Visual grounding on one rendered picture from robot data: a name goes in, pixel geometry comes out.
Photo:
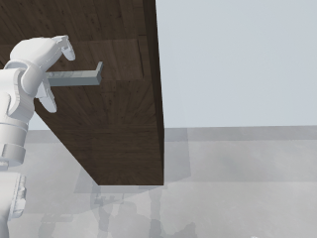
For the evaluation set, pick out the robot left forearm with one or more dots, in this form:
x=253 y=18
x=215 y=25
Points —
x=19 y=83

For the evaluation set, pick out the drawer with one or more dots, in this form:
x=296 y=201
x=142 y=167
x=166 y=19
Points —
x=122 y=59

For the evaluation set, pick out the robot left hand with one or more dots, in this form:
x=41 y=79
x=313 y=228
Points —
x=44 y=52

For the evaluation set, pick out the left robot upper arm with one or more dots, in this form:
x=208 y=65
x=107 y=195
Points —
x=12 y=199

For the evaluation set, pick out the handle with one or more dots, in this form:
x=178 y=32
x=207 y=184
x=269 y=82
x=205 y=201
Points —
x=76 y=77

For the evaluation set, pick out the cabinet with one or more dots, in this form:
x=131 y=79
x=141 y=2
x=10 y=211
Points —
x=114 y=129

